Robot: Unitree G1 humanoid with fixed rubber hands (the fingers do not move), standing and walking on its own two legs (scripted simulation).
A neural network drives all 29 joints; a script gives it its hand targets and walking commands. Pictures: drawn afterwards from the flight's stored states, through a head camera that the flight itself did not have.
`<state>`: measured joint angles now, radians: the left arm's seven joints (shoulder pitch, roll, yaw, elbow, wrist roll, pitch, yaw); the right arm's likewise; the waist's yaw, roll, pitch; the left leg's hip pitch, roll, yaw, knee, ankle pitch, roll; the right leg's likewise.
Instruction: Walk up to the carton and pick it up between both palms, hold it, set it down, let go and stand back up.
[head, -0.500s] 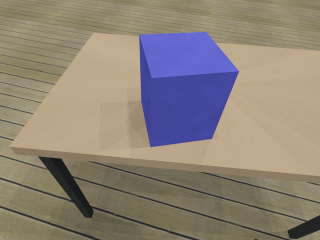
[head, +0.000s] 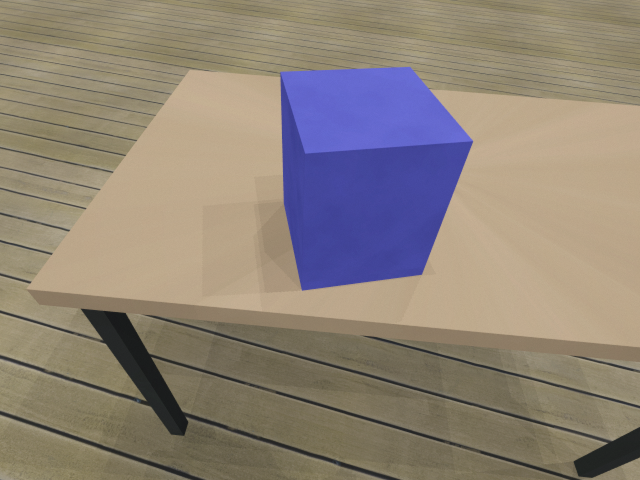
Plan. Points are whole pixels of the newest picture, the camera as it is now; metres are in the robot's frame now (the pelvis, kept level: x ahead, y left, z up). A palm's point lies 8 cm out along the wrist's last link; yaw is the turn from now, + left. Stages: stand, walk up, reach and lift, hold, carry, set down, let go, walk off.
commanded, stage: stand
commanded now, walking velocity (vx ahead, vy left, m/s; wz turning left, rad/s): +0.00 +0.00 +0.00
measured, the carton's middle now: (355, 179) +0.52 +0.00 +0.11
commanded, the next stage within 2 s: none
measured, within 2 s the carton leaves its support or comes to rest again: neither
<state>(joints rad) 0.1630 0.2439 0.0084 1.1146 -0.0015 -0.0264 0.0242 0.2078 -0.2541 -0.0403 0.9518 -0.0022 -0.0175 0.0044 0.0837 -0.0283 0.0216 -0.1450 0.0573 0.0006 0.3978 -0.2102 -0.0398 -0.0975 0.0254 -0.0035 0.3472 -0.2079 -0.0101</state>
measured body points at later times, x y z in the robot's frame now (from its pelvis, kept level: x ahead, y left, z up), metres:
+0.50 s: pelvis +0.00 +0.00 +0.00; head -0.01 +0.02 +0.45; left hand +0.03 +0.26 -0.16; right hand +0.10 -0.27 -0.12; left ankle +0.00 +0.14 -0.75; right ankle -0.01 -0.11 -0.75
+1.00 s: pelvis +0.00 +0.00 +0.00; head +0.00 +0.01 +0.45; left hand +0.04 +0.26 -0.16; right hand +0.10 -0.27 -0.12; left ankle +0.00 +0.14 -0.75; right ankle -0.01 -0.11 -0.75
